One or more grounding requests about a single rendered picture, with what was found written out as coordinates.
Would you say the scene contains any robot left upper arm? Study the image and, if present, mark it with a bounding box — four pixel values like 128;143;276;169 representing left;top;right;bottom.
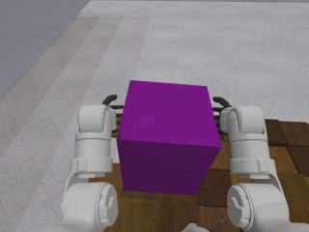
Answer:
37;182;119;232

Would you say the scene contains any robot right upper arm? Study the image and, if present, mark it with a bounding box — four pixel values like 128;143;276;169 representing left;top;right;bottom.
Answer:
227;183;309;232

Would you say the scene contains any carton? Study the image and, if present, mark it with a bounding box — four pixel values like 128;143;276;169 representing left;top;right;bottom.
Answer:
116;80;221;195

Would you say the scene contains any left robot hand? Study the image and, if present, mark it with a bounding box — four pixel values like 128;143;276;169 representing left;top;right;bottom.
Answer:
102;95;124;133

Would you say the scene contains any right robot forearm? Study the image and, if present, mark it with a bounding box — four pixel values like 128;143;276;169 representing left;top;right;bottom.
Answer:
219;105;290;218

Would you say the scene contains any right robot hand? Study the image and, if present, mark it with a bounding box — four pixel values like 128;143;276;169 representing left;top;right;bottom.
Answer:
212;97;232;135

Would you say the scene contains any robot right shin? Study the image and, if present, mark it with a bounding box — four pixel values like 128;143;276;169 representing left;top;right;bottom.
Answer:
185;223;197;229

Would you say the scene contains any left robot forearm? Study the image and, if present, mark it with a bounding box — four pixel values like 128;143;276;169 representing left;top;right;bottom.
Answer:
60;104;117;219

